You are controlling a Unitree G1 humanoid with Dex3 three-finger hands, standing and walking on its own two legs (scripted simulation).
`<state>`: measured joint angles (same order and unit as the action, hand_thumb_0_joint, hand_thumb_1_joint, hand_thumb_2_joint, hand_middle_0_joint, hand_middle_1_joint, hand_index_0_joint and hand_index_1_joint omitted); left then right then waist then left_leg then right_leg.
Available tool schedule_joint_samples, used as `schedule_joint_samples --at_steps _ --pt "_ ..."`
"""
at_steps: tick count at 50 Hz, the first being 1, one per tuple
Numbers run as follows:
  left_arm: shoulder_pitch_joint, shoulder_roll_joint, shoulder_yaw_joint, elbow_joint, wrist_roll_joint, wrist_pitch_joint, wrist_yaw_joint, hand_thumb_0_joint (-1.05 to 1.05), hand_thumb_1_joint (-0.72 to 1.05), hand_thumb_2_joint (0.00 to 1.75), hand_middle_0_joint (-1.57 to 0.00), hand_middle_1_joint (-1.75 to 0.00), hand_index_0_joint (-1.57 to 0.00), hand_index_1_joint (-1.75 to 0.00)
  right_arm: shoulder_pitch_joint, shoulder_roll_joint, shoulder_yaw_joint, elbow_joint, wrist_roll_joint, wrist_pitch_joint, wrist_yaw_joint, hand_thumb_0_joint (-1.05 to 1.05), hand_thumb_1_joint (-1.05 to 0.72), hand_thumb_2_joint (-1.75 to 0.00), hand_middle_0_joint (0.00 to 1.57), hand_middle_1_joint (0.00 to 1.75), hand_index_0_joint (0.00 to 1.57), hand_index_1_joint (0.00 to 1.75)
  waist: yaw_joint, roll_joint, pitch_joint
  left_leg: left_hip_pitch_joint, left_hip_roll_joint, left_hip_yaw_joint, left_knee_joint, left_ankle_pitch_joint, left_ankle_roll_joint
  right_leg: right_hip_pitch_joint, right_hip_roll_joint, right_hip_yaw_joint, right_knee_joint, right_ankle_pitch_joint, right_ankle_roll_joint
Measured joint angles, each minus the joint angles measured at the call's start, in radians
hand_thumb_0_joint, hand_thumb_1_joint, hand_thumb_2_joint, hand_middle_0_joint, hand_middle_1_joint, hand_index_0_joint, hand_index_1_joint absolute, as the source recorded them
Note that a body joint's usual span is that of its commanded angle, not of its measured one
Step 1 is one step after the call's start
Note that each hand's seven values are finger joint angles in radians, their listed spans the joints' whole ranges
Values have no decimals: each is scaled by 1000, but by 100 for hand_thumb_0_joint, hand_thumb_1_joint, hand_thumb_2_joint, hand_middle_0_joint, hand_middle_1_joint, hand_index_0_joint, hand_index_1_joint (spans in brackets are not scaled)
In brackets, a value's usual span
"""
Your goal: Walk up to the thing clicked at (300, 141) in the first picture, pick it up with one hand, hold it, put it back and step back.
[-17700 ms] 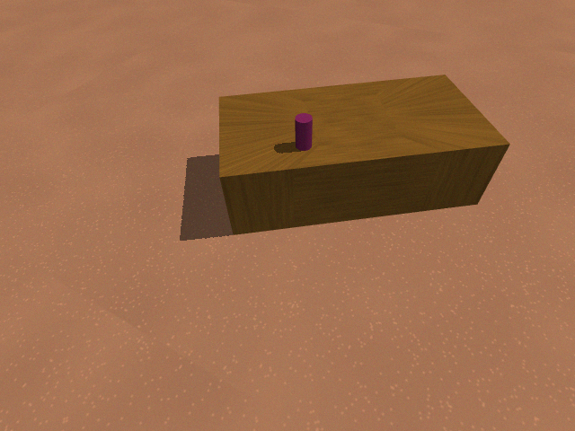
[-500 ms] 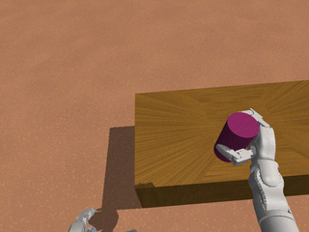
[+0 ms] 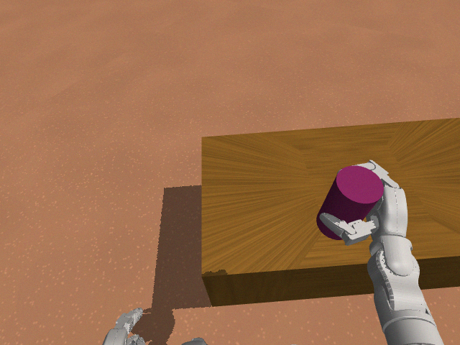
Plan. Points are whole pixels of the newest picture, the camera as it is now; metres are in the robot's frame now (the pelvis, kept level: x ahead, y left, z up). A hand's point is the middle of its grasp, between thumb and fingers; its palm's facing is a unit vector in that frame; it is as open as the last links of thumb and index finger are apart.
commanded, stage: hold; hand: right
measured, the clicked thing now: (345, 205) +0.33 -0.17 +0.06
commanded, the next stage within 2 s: crouch in 0.74 s
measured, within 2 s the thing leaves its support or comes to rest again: neither
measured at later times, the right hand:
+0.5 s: hand (348, 200) +0.34 -0.17 +0.06, palm faces +0.18 +0.98 +0.00, open 10.1 cm
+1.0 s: hand (347, 200) +0.35 -0.18 +0.06, palm faces +0.18 +0.98 +0.00, open 10.1 cm
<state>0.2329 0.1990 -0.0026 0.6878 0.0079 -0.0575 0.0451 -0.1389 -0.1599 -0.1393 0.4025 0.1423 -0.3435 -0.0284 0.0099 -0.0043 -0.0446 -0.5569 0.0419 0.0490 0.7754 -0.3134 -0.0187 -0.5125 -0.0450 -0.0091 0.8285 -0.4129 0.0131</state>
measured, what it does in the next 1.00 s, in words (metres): stands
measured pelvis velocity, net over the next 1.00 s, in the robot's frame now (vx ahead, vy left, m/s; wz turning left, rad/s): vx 0.01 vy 0.00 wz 0.00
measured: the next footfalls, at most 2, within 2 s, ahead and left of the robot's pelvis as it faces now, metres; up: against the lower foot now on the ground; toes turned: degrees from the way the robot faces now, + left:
none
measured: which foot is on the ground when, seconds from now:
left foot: down 0.00-1.00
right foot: down 0.00-1.00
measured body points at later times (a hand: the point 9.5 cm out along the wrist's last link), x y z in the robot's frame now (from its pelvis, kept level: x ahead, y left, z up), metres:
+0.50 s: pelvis +0.01 +0.00 +0.00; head +0.04 +0.00 +0.45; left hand +0.14 +0.24 -0.11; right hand +0.32 -0.23 +0.06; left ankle +0.05 +0.13 -0.70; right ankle +0.01 -0.13 -0.70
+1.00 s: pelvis +0.01 +0.00 +0.00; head +0.04 +0.00 +0.45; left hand +0.14 +0.24 -0.11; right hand +0.33 -0.23 +0.06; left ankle +0.05 +0.13 -0.70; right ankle +0.01 -0.13 -0.70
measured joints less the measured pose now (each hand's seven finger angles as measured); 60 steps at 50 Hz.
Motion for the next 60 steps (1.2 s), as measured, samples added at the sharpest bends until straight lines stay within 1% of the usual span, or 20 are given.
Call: schedule_joint_samples --at_steps 28,45,49,53,56,60 --pt "-5 3 1 2 1 -2 4 1 91 90 -20 -30 -21 -30 1 -3 -10 5 8 -4 8 -1 48 -109 76 112 77 112 2 -1 -5 -10 0 1 9 -13 1 -8 0 2 4 -10 2" --pt "-1 1 4 2 1 3 1 1 91 90 -20 -30 -21 -30 5 1 -4 -2 0 -5 6 -1 48 -109 77 112 77 111 0 -2 -10 -10 0 -2 13 -19 -1 -7 1 0 7 -16 1" --pt "-4 2 5 1 2 3 -2 1 91 91 -20 -30 -20 -30 -16 -3 -16 33 4 -17 10 -1 48 -109 77 111 78 110 2 0 -10 -25 1 -2 22 -20 0 -22 1 0 15 -16 1" --pt "-12 4 9 4 10 -2 -6 1 91 91 -19 -30 -20 -30 -64 -11 -42 111 3 -45 21 -1 49 -109 78 110 78 110 8 7 -11 -75 3 -1 57 -27 1 -72 3 4 49 -22 0" --pt "-19 9 12 6 17 -9 -11 1 91 91 -19 -30 -20 -30 -123 -22 -62 194 0 -83 32 -1 49 -109 78 110 79 110 16 18 -16 -150 8 -2 112 -41 2 -146 5 6 102 -35 0" --pt "-21 22 16 5 28 -17 -22 1 91 91 -20 -30 -20 -30 -227 -48 -94 322 -10 -147 45 -1 49 -109 78 111 78 110 31 33 -39 -304 13 -7 229 -73 4 -297 8 7 217 -69 1"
